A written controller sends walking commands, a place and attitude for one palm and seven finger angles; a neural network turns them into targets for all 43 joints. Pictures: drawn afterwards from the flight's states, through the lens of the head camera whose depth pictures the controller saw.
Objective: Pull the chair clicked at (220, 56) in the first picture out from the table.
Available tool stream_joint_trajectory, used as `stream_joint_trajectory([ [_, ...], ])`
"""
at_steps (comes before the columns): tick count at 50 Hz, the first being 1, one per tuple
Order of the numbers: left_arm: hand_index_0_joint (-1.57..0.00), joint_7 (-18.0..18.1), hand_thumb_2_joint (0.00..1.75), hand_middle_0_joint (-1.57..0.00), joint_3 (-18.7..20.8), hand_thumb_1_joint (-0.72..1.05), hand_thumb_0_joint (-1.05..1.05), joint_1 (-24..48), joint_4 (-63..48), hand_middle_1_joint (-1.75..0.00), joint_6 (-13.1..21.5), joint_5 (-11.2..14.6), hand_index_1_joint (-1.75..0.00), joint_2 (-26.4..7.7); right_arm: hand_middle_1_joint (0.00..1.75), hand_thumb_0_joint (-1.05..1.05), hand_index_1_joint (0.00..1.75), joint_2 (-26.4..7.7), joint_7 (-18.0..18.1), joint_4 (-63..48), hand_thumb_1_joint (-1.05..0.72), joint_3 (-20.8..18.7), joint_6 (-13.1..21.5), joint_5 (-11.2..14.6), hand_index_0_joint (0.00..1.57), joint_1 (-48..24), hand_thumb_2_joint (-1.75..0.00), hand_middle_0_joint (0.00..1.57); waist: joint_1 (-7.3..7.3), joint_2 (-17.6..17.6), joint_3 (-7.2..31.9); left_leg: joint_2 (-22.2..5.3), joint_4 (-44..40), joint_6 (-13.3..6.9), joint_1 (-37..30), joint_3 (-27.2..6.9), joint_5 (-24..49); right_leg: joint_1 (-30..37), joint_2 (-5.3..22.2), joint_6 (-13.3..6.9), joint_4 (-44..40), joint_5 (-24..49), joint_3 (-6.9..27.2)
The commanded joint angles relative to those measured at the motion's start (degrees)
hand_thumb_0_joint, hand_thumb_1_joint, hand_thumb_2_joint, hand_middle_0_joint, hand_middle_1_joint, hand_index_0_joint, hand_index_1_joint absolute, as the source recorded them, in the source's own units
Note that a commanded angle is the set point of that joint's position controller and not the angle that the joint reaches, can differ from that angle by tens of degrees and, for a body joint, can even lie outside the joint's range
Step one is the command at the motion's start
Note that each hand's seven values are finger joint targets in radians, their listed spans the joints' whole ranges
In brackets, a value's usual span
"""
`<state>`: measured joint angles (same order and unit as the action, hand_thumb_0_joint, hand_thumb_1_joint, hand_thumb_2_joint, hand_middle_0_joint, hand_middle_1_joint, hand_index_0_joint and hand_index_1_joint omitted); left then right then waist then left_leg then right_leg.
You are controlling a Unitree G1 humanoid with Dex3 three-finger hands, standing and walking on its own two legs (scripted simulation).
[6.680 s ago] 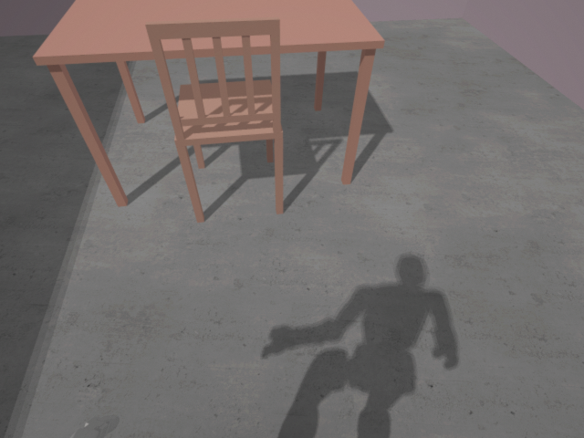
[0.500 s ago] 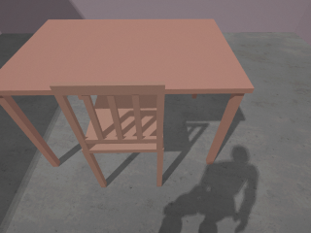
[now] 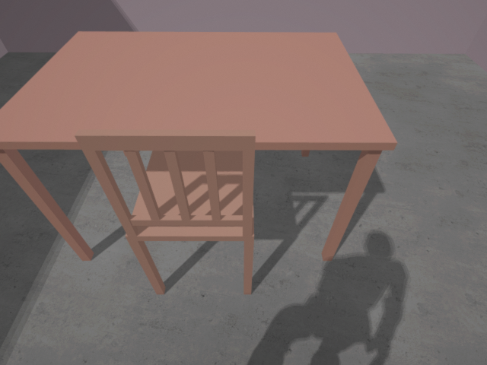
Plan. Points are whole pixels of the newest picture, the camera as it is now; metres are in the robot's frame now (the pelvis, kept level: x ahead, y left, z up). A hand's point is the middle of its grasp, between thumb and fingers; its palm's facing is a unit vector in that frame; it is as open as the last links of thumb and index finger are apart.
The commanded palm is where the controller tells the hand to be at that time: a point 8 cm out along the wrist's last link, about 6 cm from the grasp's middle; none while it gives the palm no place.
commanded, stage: look again from close up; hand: left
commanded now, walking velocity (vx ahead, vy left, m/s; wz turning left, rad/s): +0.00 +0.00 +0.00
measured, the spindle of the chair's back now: (179, 187) +0.55 +0.20 -0.10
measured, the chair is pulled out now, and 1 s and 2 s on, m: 0.00 0.00 0.00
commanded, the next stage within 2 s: none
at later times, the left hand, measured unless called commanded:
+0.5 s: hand out of the picture +0.00 +0.14 -0.17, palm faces +0.02 -0.99 -0.16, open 7.4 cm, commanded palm none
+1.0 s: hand out of the picture +0.01 +0.14 -0.17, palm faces +0.02 -0.99 -0.17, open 7.4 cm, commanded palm none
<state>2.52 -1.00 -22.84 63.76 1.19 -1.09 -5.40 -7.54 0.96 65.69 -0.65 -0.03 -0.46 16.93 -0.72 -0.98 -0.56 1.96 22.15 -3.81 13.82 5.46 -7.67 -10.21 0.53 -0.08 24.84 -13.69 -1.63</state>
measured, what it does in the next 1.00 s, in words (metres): stands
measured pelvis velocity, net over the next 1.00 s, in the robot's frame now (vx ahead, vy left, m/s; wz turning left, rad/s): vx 0.04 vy -0.01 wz -0.01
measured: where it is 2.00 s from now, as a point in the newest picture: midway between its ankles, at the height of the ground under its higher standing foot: outside the picture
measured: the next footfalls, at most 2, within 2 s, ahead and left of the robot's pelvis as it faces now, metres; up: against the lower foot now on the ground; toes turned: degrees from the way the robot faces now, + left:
none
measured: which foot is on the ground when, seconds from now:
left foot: down 0.00-1.00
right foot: down 0.00-1.00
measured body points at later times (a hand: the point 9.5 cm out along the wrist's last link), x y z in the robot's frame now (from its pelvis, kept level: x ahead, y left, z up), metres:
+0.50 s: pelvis +0.02 -0.01 +0.00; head +0.03 -0.01 +0.45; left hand +0.00 +0.20 -0.16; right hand +0.00 -0.21 -0.17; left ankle +0.05 +0.07 -0.74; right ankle +0.00 -0.12 -0.74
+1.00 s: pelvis +0.04 -0.01 +0.00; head +0.04 -0.02 +0.45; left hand +0.01 +0.19 -0.16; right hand +0.02 -0.22 -0.17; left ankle +0.05 +0.07 -0.74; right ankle +0.00 -0.12 -0.74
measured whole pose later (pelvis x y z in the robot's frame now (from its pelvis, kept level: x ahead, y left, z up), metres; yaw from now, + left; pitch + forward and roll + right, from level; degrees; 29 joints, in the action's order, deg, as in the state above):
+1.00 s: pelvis +0.04 -0.01 +0.00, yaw +0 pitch -1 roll +1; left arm 2.8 -1.1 -21.0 64.8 1.4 -0.9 -5.7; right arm -7.5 1.7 67.4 0.5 1.1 -0.4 16.5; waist -0.4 -0.4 -0.6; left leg 2.1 20.6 -3.1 9.3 5.6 -10.7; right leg -5.5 0.5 -0.5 22.7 -16.2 -1.1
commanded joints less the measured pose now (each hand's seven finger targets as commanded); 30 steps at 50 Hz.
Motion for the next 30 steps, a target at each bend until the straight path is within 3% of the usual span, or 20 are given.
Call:
stream_joint_trajectory([
  [1,-0.2,0.49,0.9,-0.2,1.14,0.9,0.0,-4.47,-1.3,-0.3,0.69,0.22,-0.3,-5.4,0.3,0.0,0.3,-4.55,0.31,-1.14,-0.9,-0.34,0.61,0.1,0.2,3.59,-0.9,0.2,-0.05,2.2,-5.46,-7.35,-5.4,1.75,-1.68,-9.52,-7.54,-6.88,5.6,-1.66,-7.32,-3.78,6.22],
  [5,-0.2,0.52,0.9,-0.2,1.22,0.9,0.0,-4.3,-1.17,-0.3,0.62,0.28,-0.3,-5.02,0.3,0.0,0.3,-4.28,0.38,-0.81,-0.9,-0.26,0.74,-0.03,0.2,4.05,-0.9,0.2,-0.01,0.98,-5.27,-7.58,-5.97,1.69,-1.7,-9.83,-7.58,-6.24,5.5,-1.66,-6.53,-2.51,5.56],
  [13,-0.2,0.61,0.9,-0.2,1.21,0.9,0.0,-3.34,-1.34,-0.3,0.71,0.39,-0.3,-4.97,0.3,0.0,0.3,-4.07,0.54,-0.24,-0.9,0.03,1.12,0.0,0.2,4.35,-0.9,0.2,0.05,2.2,-4.11,-7.6,-5.14,1.61,-2.95,-9.31,-2.93,-4.06,5.66,-1.72,-6.08,1.64,5.59],
  [30,-0.2,0.64,0.9,-0.2,1.12,0.9,0.0,-3.23,-0.5,-0.3,0.67,0.45,-0.3,-5.01,0.3,0.0,0.3,-4.23,0.85,0.4,-0.9,0.38,1.41,0.04,0.2,3.92,-0.9,0.2,0.22,1.24,-3.46,-7.93,-4.82,1.41,-5.93,-8.67,1.89,-2.46,5.81,-1.39,-6.35,4.83,5.27],
])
